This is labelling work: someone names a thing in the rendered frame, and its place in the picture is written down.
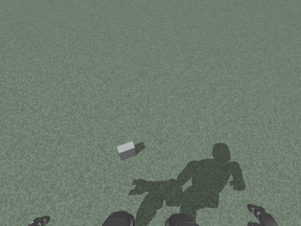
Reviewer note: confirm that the right robot hand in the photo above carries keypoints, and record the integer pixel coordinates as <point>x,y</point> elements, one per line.
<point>265,218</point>

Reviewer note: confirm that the left robot hand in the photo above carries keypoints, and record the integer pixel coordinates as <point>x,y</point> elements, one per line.
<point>40,221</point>

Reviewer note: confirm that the carton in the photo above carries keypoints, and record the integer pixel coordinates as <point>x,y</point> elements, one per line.
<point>126,150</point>

